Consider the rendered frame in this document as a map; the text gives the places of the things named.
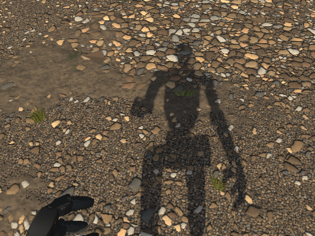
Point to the left robot hand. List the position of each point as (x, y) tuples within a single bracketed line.
[(47, 223)]

